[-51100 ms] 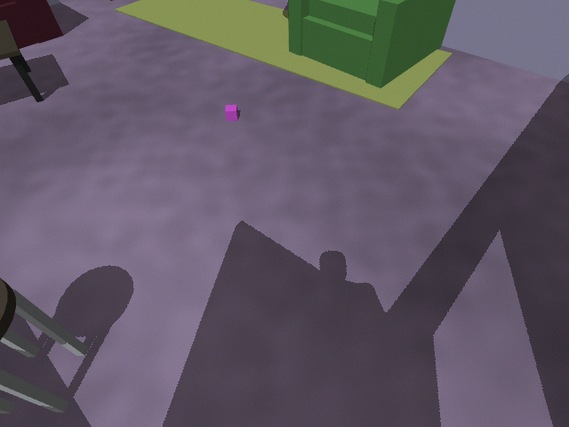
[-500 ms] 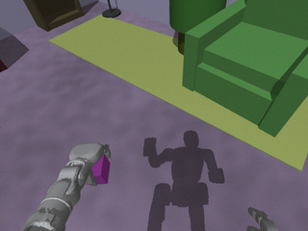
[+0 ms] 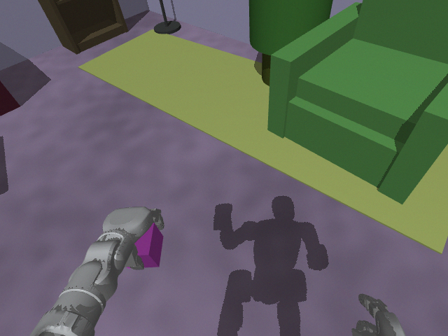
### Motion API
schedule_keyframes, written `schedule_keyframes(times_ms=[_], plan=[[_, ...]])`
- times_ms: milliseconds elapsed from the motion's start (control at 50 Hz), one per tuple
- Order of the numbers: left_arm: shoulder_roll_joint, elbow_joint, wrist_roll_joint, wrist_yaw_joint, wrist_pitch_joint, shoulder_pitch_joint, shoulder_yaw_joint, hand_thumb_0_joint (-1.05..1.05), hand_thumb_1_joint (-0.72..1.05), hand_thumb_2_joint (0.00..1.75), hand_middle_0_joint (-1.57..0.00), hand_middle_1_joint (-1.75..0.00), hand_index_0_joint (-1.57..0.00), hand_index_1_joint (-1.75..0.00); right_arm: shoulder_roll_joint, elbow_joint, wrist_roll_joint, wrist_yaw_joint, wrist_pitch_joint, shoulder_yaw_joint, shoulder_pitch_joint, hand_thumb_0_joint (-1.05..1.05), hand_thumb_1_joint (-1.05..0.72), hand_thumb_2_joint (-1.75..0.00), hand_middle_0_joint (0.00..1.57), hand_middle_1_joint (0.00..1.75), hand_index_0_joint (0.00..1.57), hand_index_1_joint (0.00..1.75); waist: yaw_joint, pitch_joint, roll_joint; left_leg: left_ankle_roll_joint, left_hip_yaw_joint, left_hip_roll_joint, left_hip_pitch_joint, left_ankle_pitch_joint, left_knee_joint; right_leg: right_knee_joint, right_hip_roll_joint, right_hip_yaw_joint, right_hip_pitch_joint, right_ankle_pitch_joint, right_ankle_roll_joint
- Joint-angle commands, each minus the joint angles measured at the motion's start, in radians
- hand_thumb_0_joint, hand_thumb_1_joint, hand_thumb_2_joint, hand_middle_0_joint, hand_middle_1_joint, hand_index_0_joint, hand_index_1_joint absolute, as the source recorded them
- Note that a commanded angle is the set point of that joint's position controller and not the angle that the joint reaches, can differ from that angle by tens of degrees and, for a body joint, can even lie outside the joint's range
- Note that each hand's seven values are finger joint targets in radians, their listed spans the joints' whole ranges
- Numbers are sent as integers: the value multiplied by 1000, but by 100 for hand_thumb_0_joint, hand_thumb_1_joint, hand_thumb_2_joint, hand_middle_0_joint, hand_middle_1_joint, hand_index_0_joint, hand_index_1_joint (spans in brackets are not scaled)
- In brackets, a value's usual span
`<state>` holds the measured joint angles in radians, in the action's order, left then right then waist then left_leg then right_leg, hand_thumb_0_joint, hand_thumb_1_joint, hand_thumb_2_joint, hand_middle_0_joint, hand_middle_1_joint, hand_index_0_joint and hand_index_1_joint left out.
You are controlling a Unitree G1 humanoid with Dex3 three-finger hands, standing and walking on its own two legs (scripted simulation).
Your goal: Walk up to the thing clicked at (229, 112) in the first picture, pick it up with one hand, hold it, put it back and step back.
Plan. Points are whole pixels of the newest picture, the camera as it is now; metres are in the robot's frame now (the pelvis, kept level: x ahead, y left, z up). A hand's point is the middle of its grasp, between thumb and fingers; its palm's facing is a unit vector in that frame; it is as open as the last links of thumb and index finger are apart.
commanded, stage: hold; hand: left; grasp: from above
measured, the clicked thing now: (140, 245) +0.31 +0.22 -0.06
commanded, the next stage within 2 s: crouch in 0.70 s
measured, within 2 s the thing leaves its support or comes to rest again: neither
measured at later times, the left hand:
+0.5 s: hand (133, 238) +0.31 +0.22 -0.02, palm faces -0.46 -0.03 -0.89, open 9.9 cm
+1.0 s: hand (138, 239) +0.31 +0.22 -0.04, palm faces -0.47 -0.03 -0.88, open 9.9 cm
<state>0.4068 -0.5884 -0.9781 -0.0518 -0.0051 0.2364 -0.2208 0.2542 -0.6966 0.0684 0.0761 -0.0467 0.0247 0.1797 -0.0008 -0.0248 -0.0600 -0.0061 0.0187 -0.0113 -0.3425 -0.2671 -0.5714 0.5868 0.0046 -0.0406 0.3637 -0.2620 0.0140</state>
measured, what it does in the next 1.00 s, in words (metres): stands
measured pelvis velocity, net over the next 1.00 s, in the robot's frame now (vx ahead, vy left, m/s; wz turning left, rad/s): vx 0.01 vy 0.00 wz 0.00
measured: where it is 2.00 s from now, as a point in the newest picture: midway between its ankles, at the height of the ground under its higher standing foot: outside the picture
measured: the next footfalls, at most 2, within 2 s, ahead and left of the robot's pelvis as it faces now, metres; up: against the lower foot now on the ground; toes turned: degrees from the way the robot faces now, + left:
none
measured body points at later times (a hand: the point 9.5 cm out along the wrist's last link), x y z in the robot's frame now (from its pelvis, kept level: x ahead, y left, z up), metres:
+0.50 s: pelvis +0.01 +0.00 +0.01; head +0.02 -0.02 +0.45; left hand +0.33 +0.22 +0.03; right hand +0.16 -0.25 -0.11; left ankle +0.02 +0.13 -0.73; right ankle +0.03 -0.13 -0.73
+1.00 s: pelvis +0.01 +0.00 +0.01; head +0.03 -0.02 +0.45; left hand +0.33 +0.22 +0.01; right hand +0.15 -0.25 -0.11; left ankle +0.02 +0.13 -0.73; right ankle +0.03 -0.13 -0.73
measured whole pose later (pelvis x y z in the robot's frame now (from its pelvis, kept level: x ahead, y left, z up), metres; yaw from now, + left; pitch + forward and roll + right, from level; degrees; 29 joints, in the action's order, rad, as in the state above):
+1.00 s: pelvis +0.01 +0.00 +0.01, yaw +0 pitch +2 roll +0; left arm 0.40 -0.67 -1.00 -0.03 -0.04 0.28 -0.23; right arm 0.25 -0.68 0.07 0.07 -0.08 0.02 0.18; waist 0.00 -0.01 -0.05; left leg 0.00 0.02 -0.01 -0.30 -0.25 -0.51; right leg 0.52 0.01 -0.04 0.32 -0.25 0.02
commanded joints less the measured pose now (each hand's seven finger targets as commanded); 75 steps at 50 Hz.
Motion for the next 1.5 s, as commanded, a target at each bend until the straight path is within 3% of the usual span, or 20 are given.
schedule_keyframes(times_ms=[0, 280, 340, 380, 400, 500, 580, 740, 780, 800, 840, 920, 1000, 1060, 1160, 1180, 1220, 1320, 1360, 1480], plan=[[211, 201, 5, 38, 2, 333, 111, 0, 72, 58, -94, -78, -102, -70, 120, 141, 1, 5, 43, 34, -95, 0, -90, -90, 20, 30, 20, 30, -4, -236, 58, 23, 8, 31, 121, 118, 92, -123, -30, 16, -74, 85, -16], [209, 208, 15, 18, -3, 312, 114, 0, 67, 60, -92, -75, -99, -68, 118, 145, 3, 7, 39, 35, -96, 0, -90, -90, 20, 30, 20, 30, -7, -250, 53, 22, 10, 29, 176, 203, 110, -138, -33, 24, -113, 165, -18], [226, 203, 7, 23, -5, 326, 128, 0, 68, 61, -93, -76, -100, -69, 119, 145, 4, 7, 37, 36, -93, 0, -90, -90, 20, 30, 20, 30, -17, -235, 39, 18, 4, 24, 171, 200, 121, -141, -36, 28, -114, 154, -23], [206, 210, 1, 24, -7, 337, 107, 0, 69, 62, -94, -76, -100, -69, 117, 144, 3, 6, 36, 37, -93, 0, -89, -90, 20, 30, 20, 30, -7, -255, 42, 18, 7, 25, 188, 217, 118, -135, -36, 26, -119, 173, -24], [220, 182, -5, 26, -3, 316, 127, 0, 68, 63, -93, -76, -100, -70, 118, 140, 3, 6, 33, 39, -85, 0, -89, -90, 20, 30, 20, 30, -6, -254, 37, 19, 9, 26, 189, 238, 114, -136, -35, 26, -120, 195, -22], [240, 222, 2, 26, -13, 399, 129, 0, 69, 62, -94, -76, -101, -69, 121, 135, 3, 7, 31, 41, -79, 0, -89, -90, 20, 30, 20, 30, -9, -281, 30, 20, 10, 27, 205, 257, 115, -140, -34, 25, -138, 218, -21], [201, 168, 5, 21, -8, 315, 111, 0, 70, 61, -94, -76, -101, -69, 120, 136, 4, 5, 27, 44, -78, 0, -89, -90, 20, 30, 20, 30, -14, -251, 45, 19, 11, 26, 200, 274, 120, -143, -35, 31, -139, 231, -23], [205, 184, 0, 24, -11, 350, 103, 0, 68, 60, -93, -75, -100, -68, 121, 150, 6, 4, 19, 44, -81, 0, -89, -90, 20, 30, 20, 30, -9, -242, 46, 20, 11, 24, 203, 253, 132, -155, -33, 30, -135, 214, -24], [204, 189, 1, 23, -8, 335, 102, 0, 76, 57, -98, -77, -107, -68, 120, 153, 6, 3, 16, 45, -79, 0, -92, -91, 20, 30, 20, 30, -8, -253, 49, 23, 15, 26, 208, 261, 128, -159, -30, 28, -149, 226, -21], [197, 197, 4, 24, -7, 354, 96, 0, 68, 63, -90, -70, -99, -65, 121, 150, 6, 3, 15, 44, -78, 0, -87, -89, 20, 30, 20, 30, -7, -259, 46, 22, 14, 26, 211, 270, 129, -154, -30, 26, -142, 236, -20], [199, 151, -5, 32, -8, 338, 107, 0, 66, 72, -96, -71, -99, -68, 121, 146, 6, 5, 11, 45, -69, 0, -88, -90, 20, 30, 20, 30, -2, -234, 60, 22, 14, 23, 199, 265, 126, -153, -34, 31, -126, 228, -21], [180, 69, -23, 64, -31, 338, 97, 0, 67, 71, -97, -71, -100, -67, 118, 138, 3, 3, 6, 42, -60, 0, -89, -90, 20, 30, 20, 30, 12, -194, 98, 26, 16, 28, 156, 207, 112, -149, -29, 27, -87, 177, -20], [163, -56, -54, 136, -65, 384, 94, 0, 67, 72, -96, -72, -100, -69, 120, 121, -12, -4, -3, 46, -43, 0, -89, -90, 20, 30, 20, 30, 27, -168, 111, 22, 14, 33, 45, 154, 32, -80, -27, 31, 11, 127, -23], [179, -101, -92, 211, -89, 537, 95, 0, 67, 66, -96, -74, -101, -69, 129, 93, -31, -13, 1, 57, -10, 0, -89, -90, 20, 30, 20, 30, 59, -253, 75, 17, 20, 37, -53, 133, -98, 37, -23, 23, 121, 127, -20], [133, -277, -153, 341, -97, 643, 75, 0, 67, 68, -98, -72, -102, -68, 143, 77, -58, -37, 9, 80, 62, 0, -90, -90, 20, 30, 20, 30, 96, -393, 52, 14, 16, 29, -302, 77, -376, 285, -26, 23, 379, 80, -26], [142, -292, -169, 358, -97, 704, 75, 0, 68, 67, -98, -73, -102, -69, 148, 74, -62, -42, 10, 83, 80, 0, -90, -90, 20, 30, 20, 30, 111, -431, 36, 14, 15, 29, -356, 57, -416, 322, -25, 25, 417, 63, -27], [180, -348, -192, 393, -87, 742, 95, 0, 69, 67, -99, -74, -103, -69, 157, 73, -67, -45, 12, 90, 102, 0, -90, -90, 20, 30, 20, 30, 106, -477, 5, 12, 9, 27, -430, 14, -481, 393, -28, 37, 510, 18, -33], [182, -471, -185, 430, -45, 854, 104, 0, 73, 72, -103, -74, -106, -70, 169, 43, -83, -44, 32, 95, 154, 0, -89, -90, 20, 30, 20, 30, 138, -603, -24, 15, -30, 14, -588, -63, -616, 553, -33, 59, 693, -52, -42], [205, -467, -164, 434, -30, 891, 124, 0, 74, 75, -104, -73, -107, -70, 174, 42, -90, -42, 43, 94, 158, 0, -89, -90, 20, 30, 20, 30, 139, -667, -65, 10, -48, 8, -626, -75, -665, 625, -33, 64, 761, -69, -48], [282, -527, -176, 426, 3, 981, 171, 0, 74, 69, -106, -67, -109, -64, 176, 26, -101, -34, 57, 91, 186, 0, -89, -90, 20, 30, 20, 30, 159, -760, -70, 16, -53, 13, -820, -156, -799, 779, -33, 75, 867, -129, -55]])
